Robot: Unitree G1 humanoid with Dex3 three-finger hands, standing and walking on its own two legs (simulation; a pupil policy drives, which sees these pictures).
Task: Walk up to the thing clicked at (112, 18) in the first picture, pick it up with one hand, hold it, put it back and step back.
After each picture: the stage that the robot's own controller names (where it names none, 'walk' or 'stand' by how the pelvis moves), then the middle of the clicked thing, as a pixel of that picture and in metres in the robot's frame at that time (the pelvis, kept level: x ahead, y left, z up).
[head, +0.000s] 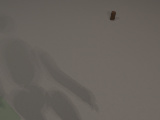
stand; (113, 15) +1.94 -0.46 -0.72
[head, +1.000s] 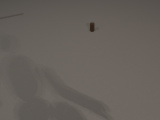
walk; (92, 27) +1.85 -0.01 -0.69
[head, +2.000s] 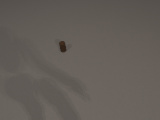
walk; (62, 46) +1.25 +0.27 -0.71
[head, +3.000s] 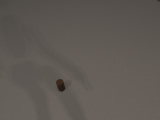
walk; (60, 85) +0.77 +0.28 -0.72
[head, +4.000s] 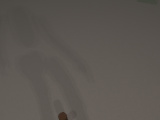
walk; (63, 119) +0.49 +0.21 -0.72
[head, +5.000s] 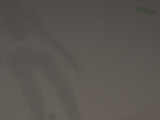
stand; out of the picture +0.36 +0.15 -0.70
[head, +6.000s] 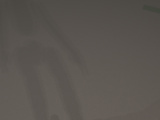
stand; out of the picture +0.34 +0.15 -0.72
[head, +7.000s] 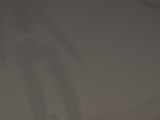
stand; out of the picture +0.32 +0.16 -0.72
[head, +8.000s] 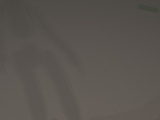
stand; out of the picture +0.32 +0.16 -0.73
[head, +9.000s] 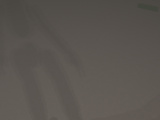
stand; out of the picture +0.32 +0.16 -0.73
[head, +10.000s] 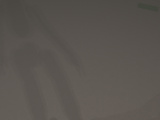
stand; out of the picture +0.32 +0.16 -0.73
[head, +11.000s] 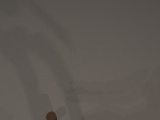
go down; (51, 118) +0.34 +0.17 -0.67
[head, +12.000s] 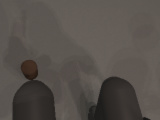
go down; (30, 70) +0.41 +0.19 -0.30
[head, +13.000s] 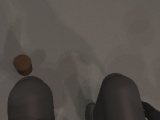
close in; (23, 65) +0.41 +0.20 -0.28
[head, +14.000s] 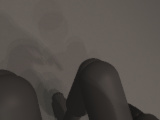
close in; out of the picture +0.40 +0.23 -0.22
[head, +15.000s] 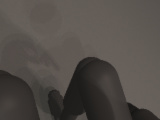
close; out of the picture +0.39 +0.24 -0.22
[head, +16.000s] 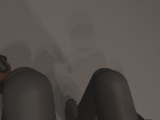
lift; out of the picture +0.33 +0.23 -0.17
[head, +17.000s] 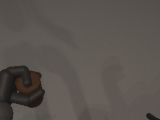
lift; (31, 90) +0.31 +0.17 +0.01
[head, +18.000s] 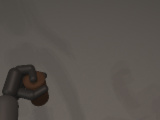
hold; (37, 89) +0.33 +0.16 +0.01
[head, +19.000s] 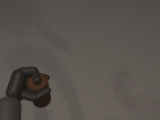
hold; (39, 91) +0.32 +0.16 +0.00
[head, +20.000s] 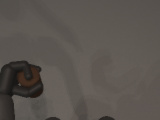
crouch; (31, 83) +0.35 +0.18 -0.05
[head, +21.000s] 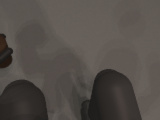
lower; out of the picture +0.43 +0.23 -0.14
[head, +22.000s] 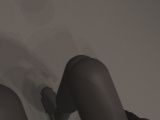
lower; out of the picture +0.43 +0.26 -0.23
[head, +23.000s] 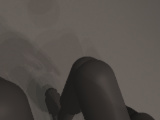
lower; out of the picture +0.42 +0.26 -0.22
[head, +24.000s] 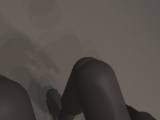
lower; out of the picture +0.41 +0.25 -0.22
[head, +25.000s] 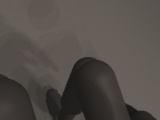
lower; out of the picture +0.41 +0.25 -0.22
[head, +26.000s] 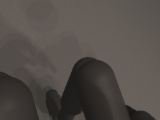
open; out of the picture +0.39 +0.23 -0.23
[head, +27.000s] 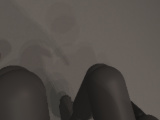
stand; out of the picture +0.39 +0.22 -0.24
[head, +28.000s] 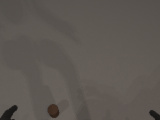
stand; (53, 111) +0.36 +0.16 -0.58
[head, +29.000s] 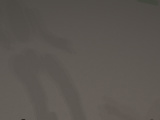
stand; out of the picture +0.34 +0.15 -0.66
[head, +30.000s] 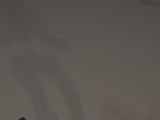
stand; out of the picture +0.35 +0.15 -0.66
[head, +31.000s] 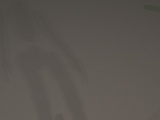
stand; out of the picture +0.36 +0.14 -0.72
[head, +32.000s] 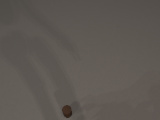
walk; (67, 111) +0.40 +0.12 -0.70
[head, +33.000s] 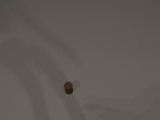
walk; (68, 88) +0.60 +0.13 -0.70
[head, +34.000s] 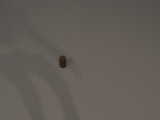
walk; (62, 62) +0.92 +0.16 -0.70
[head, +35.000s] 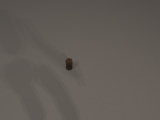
stand; (69, 64) +0.98 +0.13 -0.71
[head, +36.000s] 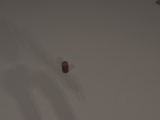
stand; (65, 67) +1.01 +0.18 -0.72
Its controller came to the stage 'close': yes
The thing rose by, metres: 0.72
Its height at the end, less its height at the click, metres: +0.00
